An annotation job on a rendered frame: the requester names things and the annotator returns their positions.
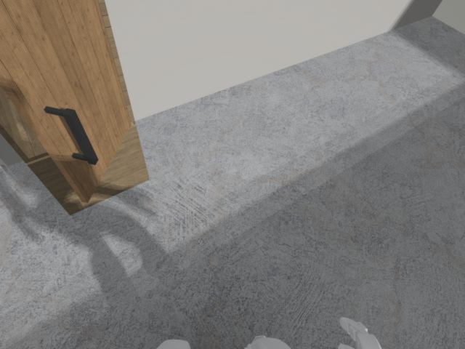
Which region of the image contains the cupboard door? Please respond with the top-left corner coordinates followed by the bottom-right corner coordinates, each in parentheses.
top-left (0, 0), bottom-right (131, 203)

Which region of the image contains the handle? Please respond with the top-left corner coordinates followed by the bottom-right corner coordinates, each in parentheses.
top-left (44, 106), bottom-right (99, 165)

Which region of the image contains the robot right hand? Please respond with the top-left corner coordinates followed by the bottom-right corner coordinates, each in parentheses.
top-left (338, 317), bottom-right (381, 349)

